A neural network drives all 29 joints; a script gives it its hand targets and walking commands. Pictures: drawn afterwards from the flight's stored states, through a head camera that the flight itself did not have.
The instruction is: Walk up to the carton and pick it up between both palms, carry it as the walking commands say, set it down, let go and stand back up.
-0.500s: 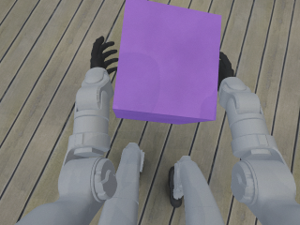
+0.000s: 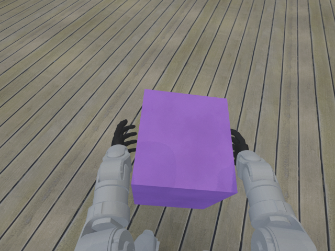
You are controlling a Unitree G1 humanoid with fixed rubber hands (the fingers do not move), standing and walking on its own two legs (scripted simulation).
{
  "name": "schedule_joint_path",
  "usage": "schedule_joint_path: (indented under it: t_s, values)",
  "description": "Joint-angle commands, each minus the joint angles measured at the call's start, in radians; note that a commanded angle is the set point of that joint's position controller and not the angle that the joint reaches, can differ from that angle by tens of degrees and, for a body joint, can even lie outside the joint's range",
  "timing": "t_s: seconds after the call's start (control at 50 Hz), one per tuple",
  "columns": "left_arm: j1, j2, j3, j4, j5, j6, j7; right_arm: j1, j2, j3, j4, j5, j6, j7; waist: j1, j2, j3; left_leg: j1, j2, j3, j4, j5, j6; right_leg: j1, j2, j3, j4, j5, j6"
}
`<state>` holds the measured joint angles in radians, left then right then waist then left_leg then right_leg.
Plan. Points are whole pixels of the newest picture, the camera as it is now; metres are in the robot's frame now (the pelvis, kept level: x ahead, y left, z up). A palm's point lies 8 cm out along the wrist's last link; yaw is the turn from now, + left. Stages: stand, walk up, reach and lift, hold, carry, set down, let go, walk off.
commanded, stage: reach and lift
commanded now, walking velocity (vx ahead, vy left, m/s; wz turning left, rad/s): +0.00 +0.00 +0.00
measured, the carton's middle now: (177, 155) +0.39 +0.04 -0.06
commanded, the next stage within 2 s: none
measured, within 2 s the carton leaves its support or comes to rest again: neither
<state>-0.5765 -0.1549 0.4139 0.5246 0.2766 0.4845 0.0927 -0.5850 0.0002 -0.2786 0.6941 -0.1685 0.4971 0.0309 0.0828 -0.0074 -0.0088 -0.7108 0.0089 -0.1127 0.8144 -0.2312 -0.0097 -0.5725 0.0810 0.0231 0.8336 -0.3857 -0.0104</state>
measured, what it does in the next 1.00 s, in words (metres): stands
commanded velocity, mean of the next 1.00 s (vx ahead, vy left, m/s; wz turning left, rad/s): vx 0.00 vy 0.00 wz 0.00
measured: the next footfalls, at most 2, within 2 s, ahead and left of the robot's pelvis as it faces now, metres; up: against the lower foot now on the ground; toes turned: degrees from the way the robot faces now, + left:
none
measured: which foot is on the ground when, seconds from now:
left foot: down 0.00-1.00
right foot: down 0.00-1.00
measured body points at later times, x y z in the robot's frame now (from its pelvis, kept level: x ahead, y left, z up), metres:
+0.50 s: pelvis +0.01 +0.01 +0.02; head -0.01 +0.03 +0.47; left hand +0.34 +0.20 +0.07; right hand +0.36 -0.11 +0.05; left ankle +0.11 +0.14 -0.70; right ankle +0.02 -0.11 -0.70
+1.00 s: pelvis +0.02 +0.01 +0.03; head -0.02 +0.04 +0.47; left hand +0.34 +0.19 +0.09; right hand +0.35 -0.12 +0.07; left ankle +0.11 +0.14 -0.70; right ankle +0.02 -0.11 -0.70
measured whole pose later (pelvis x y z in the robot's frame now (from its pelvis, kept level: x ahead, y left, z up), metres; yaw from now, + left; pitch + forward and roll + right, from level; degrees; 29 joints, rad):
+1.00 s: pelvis +0.02 +0.01 +0.03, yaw +1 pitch -5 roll -2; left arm -0.45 -0.16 0.33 0.34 0.28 0.73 0.08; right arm -0.43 0.04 -0.21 0.52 -0.17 0.70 0.04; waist 0.03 -0.02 -0.01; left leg -0.34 -0.01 -0.11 0.64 -0.21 -0.01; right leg -0.18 0.05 0.03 0.61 -0.34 -0.01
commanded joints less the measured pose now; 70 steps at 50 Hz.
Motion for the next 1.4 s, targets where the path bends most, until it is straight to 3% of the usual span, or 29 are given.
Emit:
schedule_joint_path:
  t_s: [0.0,0.02,0.04,0.1,0.16,0.22,0.24,0.26,0.32,0.34,0.38,0.44,0.46,0.56,0.58,0.62,0.84,0.88,0.94,0.98,1.02,1.08,1.12,1.18,1.2,1.24,1.28,1.3,1.38]
  values:
    - [-0.473,-1.113,-0.664,0.006,-0.262,0.047,-0.339,-0.682,1.151,0.448,-0.212,0.191,-0.067,0.246,-0.07,0.015,-0.694,0.781,-0.08,0.038,-0.178,0.315,0.013,0.055,0.025,0.084,-0.265,0.26,-0.014]
    - [-0.418,-1.115,-0.651,0.027,-0.258,0.052,-0.34,-0.687,1.162,0.512,-0.295,0.225,-0.072,0.24,-0.021,0.0,-0.721,0.793,-0.084,0.05,-0.173,0.357,0.018,0.112,0.014,0.104,-0.28,0.321,-0.013]
    - [-0.41,-1.09,-0.637,0.051,-0.237,0.06,-0.34,-0.689,1.14,0.476,-0.281,0.206,-0.067,0.236,-0.042,0.02,-0.658,0.764,-0.086,0.047,-0.192,0.316,0.021,0.086,0.009,0.101,-0.293,0.27,-0.015]
    - [-0.363,-1.05,-0.576,0.088,-0.213,0.074,-0.345,-0.641,1.14,0.467,-0.245,0.188,-0.05,0.229,-0.029,-0.008,-0.535,0.737,-0.089,0.045,-0.212,0.216,0.022,0.079,-0.018,0.1,-0.339,0.172,-0.024]
    - [-0.378,-1.092,-0.648,0.028,-0.252,0.087,-0.343,-0.731,1.169,0.585,-0.369,0.259,-0.05,0.226,0.0,-0.013,-0.617,0.84,-0.094,0.044,-0.216,0.262,0.021,0.138,-0.022,0.104,-0.355,0.18,-0.03]
    - [-0.302,-1.039,-0.646,0.031,-0.233,0.119,-0.339,-0.624,1.138,0.538,-0.309,0.242,-0.024,0.224,-0.035,0.013,-0.53,0.88,-0.093,0.036,-0.239,0.3,0.013,0.107,-0.023,0.101,-0.375,0.22,-0.036]
    - [-0.338,-1.003,-0.615,0.035,-0.226,0.123,-0.338,-0.623,1.132,0.518,-0.277,0.23,-0.013,0.224,-0.008,0.004,-0.46,0.841,-0.086,0.056,-0.243,0.255,0.018,0.088,-0.028,0.106,-0.379,0.172,-0.036]
    - [-0.361,-1.002,-0.626,0.003,-0.233,0.132,-0.34,-0.622,1.135,0.513,-0.266,0.222,-0.01,0.227,-0.023,0.028,-0.434,0.842,-0.092,0.036,-0.253,0.227,0.014,0.057,-0.034,0.108,-0.391,0.144,-0.047]
    - [-0.383,-1.024,-0.713,-0.067,-0.278,0.159,-0.34,-0.627,1.153,0.575,-0.332,0.262,0.007,0.229,-0.035,0.042,-0.522,0.922,-0.099,0.042,-0.269,0.267,0.005,0.151,-0.022,0.098,-0.398,0.186,-0.042]
    - [-0.402,-1.017,-0.705,-0.088,-0.298,0.154,-0.343,-0.647,1.139,0.552,-0.332,0.242,0.006,0.225,-0.039,-0.02,-0.463,0.904,-0.093,0.041,-0.26,0.253,0.008,0.11,-0.029,0.096,-0.399,0.16,-0.041]
    - [-0.432,-1.023,-0.736,-0.115,-0.325,0.173,-0.347,-0.619,1.157,0.552,-0.315,0.248,0.022,0.221,-0.058,0.022,-0.454,0.912,-0.093,0.037,-0.274,0.216,0.002,0.13,-0.037,0.099,-0.415,0.142,-0.051]
    - [-0.408,-1.023,-0.773,-0.176,-0.344,0.196,-0.345,-0.664,1.158,0.616,-0.422,0.3,0.027,0.221,-0.028,0.014,-0.496,0.952,-0.095,0.038,-0.277,0.217,0.001,0.165,-0.039,0.095,-0.419,0.138,-0.053]
    - [-0.361,-1.009,-0.732,-0.101,-0.32,0.215,-0.342,-0.667,1.128,0.58,-0.392,0.274,0.041,0.219,-0.027,0.025,-0.41,0.913,-0.095,0.04,-0.288,0.183,0.001,0.14,-0.036,0.094,-0.419,0.103,-0.054]
    - [-0.383,-1.013,-0.774,-0.162,-0.332,0.244,-0.342,-0.613,1.133,0.567,-0.371,0.259,0.082,0.212,-0.054,0.007,-0.36,0.942,-0.101,0.043,-0.304,0.143,-0.01,0.135,-0.051,0.091,-0.454,0.069,-0.064]
    - [-0.383,-1.006,-0.753,-0.16,-0.332,0.242,-0.345,-0.684,1.126,0.594,-0.423,0.281,0.073,0.217,-0.022,-0.002,-0.359,0.939,-0.1,0.038,-0.298,0.107,-0.003,0.114,-0.056,0.095,-0.455,0.032,-0.063]
    - [-0.424,-1.011,-0.761,-0.14,-0.332,0.266,-0.348,-0.658,1.104,0.529,-0.368,0.257,0.092,0.218,-0.056,0.023,-0.304,0.914,-0.1,0.042,-0.33,0.035,-0.009,0.108,-0.059,0.085,-0.468,-0.009,-0.064]
    - [-0.403,-1.014,-0.77,-0.155,-0.336,0.275,-0.35,-0.624,1.101,0.503,-0.386,0.249,0.114,0.209,-0.089,0.026,-0.296,0.882,-0.089,0.04,-0.324,0.095,-0.014,0.181,-0.05,0.077,-0.449,0.08,-0.061]
    - [-0.428,-1.037,-0.786,-0.165,-0.339,0.28,-0.349,-0.623,1.094,0.482,-0.398,0.239,0.122,0.206,-0.114,0.09,-0.3,0.872,-0.093,0.046,-0.328,0.098,-0.023,0.191,-0.045,0.082,-0.446,0.096,-0.061]
    - [-0.37,-1.046,-0.774,-0.118,-0.335,0.283,-0.356,-0.643,1.063,0.5,-0.452,0.236,0.121,0.201,-0.12,0.043,-0.311,0.898,-0.094,0.042,-0.322,0.145,-0.02,0.201,-0.044,0.075,-0.456,0.111,-0.058]
    - [-0.385,-1.051,-0.816,-0.214,-0.358,0.271,-0.347,-0.612,1.095,0.543,-0.493,0.264,0.123,0.205,-0.112,0.011,-0.417,0.938,-0.091,0.04,-0.309,0.237,-0.016,0.247,-0.037,0.08,-0.436,0.218,-0.048]
    - [-0.344,-1.022,-0.759,-0.156,-0.317,0.28,-0.347,-0.621,1.087,0.534,-0.464,0.271,0.14,0.211,-0.089,0.067,-0.359,0.885,-0.097,0.048,-0.328,0.185,-0.011,0.239,-0.035,0.08,-0.447,0.156,-0.039]
    - [-0.324,-1.01,-0.729,-0.116,-0.301,0.282,-0.347,-0.602,1.091,0.527,-0.437,0.268,0.145,0.213,-0.079,0.012,-0.286,0.897,-0.101,0.044,-0.326,0.116,-0.004,0.166,-0.053,0.089,-0.469,0.085,-0.052]
    - [-0.379,-1.037,-0.787,-0.187,-0.332,0.269,-0.351,-0.605,1.102,0.554,-0.483,0.28,0.138,0.208,-0.113,0.04,-0.364,0.912,-0.101,0.055,-0.314,0.184,-0.01,0.206,-0.049,0.09,-0.46,0.16,-0.048]
    - [-0.338,-0.981,-0.735,-0.166,-0.314,0.271,-0.344,-0.57,1.101,0.547,-0.456,0.281,0.151,0.205,-0.085,0.022,-0.319,0.901,-0.095,0.062,-0.313,0.193,-0.003,0.199,-0.053,0.097,-0.46,0.166,-0.044]
    - [-0.343,-1.003,-0.769,-0.171,-0.333,0.27,-0.346,-0.592,1.094,0.564,-0.5,0.275,0.146,0.202,-0.106,-0.028,-0.348,0.923,-0.098,0.059,-0.311,0.212,0.0,0.197,-0.053,0.092,-0.467,0.183,-0.043]
    - [-0.331,-0.999,-0.762,-0.165,-0.314,0.279,-0.348,-0.55,1.113,0.551,-0.455,0.278,0.152,0.201,-0.086,0.026,-0.331,0.908,-0.098,0.053,-0.313,0.192,-0.005,0.197,-0.059,0.1,-0.467,0.16,-0.047]
    - [-0.283,-1.01,-0.78,-0.207,-0.328,0.266,-0.345,-0.579,1.095,0.604,-0.576,0.3,0.141,0.198,-0.095,-0.033,-0.422,0.938,-0.096,0.046,-0.306,0.292,0.002,0.251,-0.049,0.093,-0.452,0.273,-0.035]
    - [-0.293,-1.032,-0.803,-0.196,-0.343,0.273,-0.349,-0.545,1.084,0.588,-0.567,0.283,0.148,0.191,-0.122,0.035,-0.404,0.895,-0.097,0.053,-0.314,0.288,-0.005,0.291,-0.048,0.095,-0.452,0.294,-0.034]
    - [-0.304,-0.962,-0.738,-0.168,-0.305,0.271,-0.349,-0.526,1.078,0.549,-0.482,0.264,0.161,0.187,-0.115,-0.015,-0.273,0.883,-0.1,0.047,-0.316,0.169,0.006,0.193,-0.066,0.104,-0.475,0.158,-0.04]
